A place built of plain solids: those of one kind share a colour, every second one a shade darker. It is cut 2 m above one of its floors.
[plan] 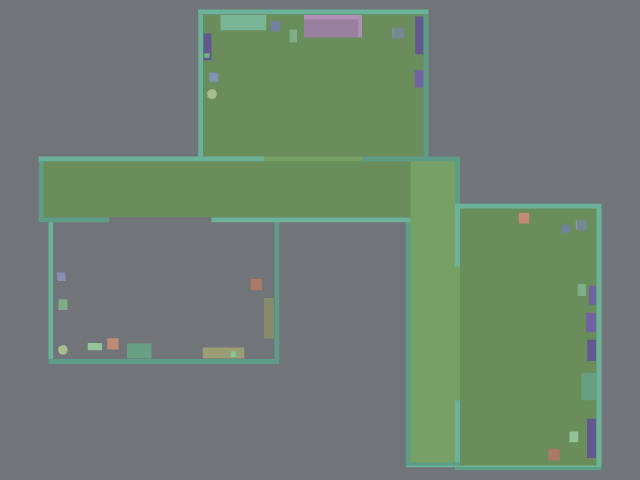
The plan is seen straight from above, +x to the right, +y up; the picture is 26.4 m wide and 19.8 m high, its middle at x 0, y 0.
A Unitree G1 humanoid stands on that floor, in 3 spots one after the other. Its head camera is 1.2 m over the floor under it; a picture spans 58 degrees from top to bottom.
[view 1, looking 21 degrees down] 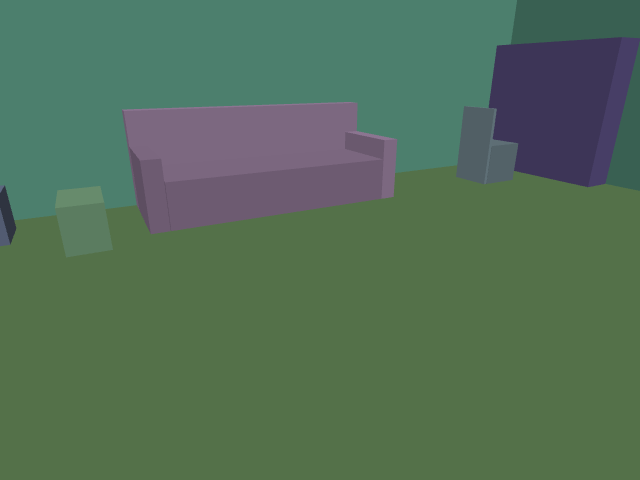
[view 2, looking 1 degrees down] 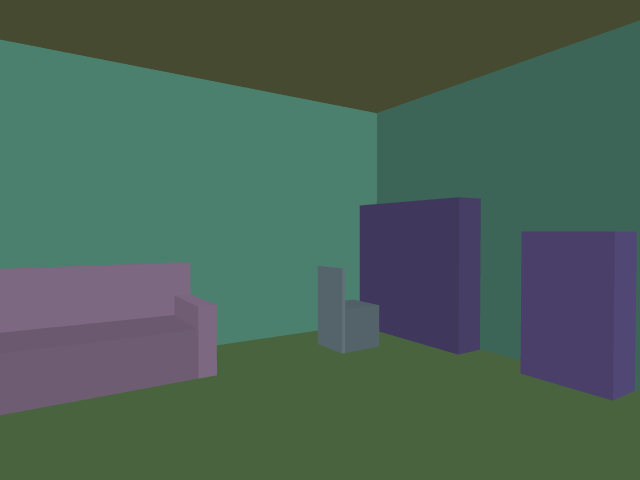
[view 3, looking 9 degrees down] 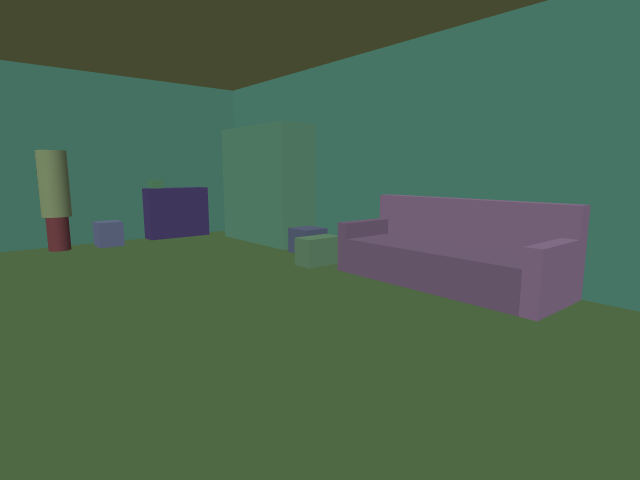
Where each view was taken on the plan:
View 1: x -0.99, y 4.86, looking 62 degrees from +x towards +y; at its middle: floor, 3.35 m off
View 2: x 0.49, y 4.86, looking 57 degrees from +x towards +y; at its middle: wall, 5.30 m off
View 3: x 3.17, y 4.86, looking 140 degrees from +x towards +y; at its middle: toybox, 5.45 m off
